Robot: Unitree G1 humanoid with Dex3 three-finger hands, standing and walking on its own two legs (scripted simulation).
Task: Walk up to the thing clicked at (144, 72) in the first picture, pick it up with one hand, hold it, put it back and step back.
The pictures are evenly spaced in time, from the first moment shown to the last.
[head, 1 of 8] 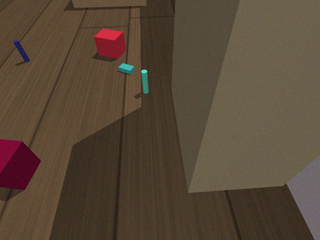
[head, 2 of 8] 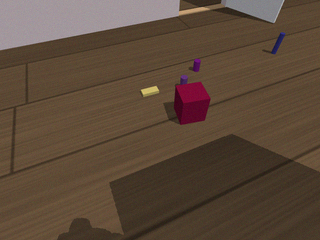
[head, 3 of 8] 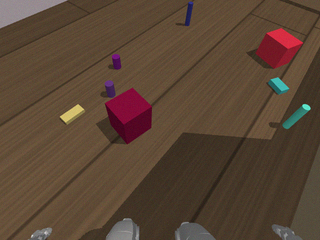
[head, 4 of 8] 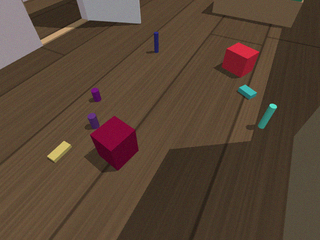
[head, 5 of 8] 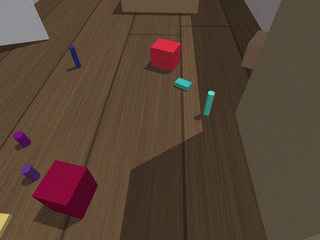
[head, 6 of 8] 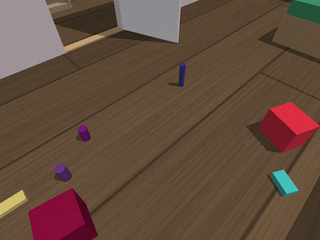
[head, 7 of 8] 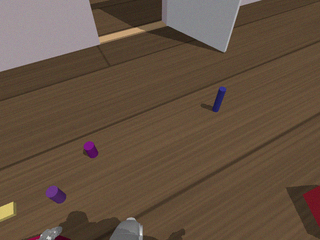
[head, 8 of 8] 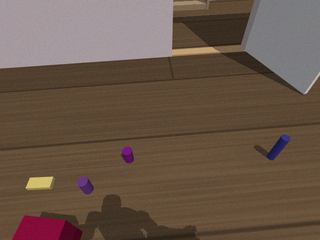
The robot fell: no
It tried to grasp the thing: no
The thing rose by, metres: 0.00
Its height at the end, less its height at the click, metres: +0.00
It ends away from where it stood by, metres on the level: 0.00
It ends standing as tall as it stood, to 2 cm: yes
